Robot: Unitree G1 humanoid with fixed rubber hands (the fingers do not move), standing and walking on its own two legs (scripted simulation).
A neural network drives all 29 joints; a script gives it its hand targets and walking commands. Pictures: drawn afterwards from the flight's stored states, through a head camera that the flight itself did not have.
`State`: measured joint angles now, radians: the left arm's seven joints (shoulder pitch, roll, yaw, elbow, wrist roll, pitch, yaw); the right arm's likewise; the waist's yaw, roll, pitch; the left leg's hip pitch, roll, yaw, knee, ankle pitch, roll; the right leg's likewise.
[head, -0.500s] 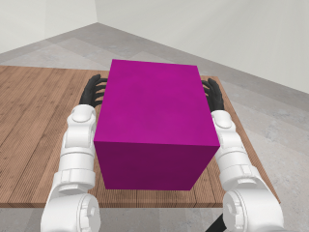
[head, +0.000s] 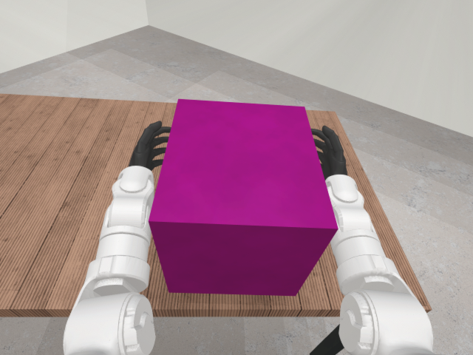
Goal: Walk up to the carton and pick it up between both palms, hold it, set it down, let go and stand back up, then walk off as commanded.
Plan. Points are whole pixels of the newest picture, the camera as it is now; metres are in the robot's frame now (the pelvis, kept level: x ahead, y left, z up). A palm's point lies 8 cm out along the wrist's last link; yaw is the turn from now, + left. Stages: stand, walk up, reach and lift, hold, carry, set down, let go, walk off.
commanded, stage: set down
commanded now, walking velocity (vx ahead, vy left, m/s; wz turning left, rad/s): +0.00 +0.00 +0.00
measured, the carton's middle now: (237, 198) +0.38 -0.01 +0.07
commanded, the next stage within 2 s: none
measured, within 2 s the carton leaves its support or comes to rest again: neither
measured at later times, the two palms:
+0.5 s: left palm (149, 172) +0.42 +0.15 +0.10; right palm (326, 175) +0.41 -0.17 +0.11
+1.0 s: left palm (150, 185) +0.41 +0.16 +0.07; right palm (323, 187) +0.40 -0.17 +0.09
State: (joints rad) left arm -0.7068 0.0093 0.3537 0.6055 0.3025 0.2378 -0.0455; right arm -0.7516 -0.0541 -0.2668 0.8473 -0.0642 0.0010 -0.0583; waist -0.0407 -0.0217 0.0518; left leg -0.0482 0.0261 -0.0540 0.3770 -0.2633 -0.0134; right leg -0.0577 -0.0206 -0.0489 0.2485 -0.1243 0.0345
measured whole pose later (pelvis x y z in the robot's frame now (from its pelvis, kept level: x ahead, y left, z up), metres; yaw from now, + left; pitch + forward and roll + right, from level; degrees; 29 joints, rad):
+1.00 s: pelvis +0.00 +0.00 +0.00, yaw +0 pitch +3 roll -2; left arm -0.71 0.02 0.38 0.80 0.30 0.00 -0.02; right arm -0.73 -0.02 -0.36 0.88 -0.17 -0.13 -0.04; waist -0.03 -0.02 0.05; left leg -0.17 0.03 -0.04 0.38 -0.25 -0.01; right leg -0.18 -0.02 -0.05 0.25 -0.11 0.03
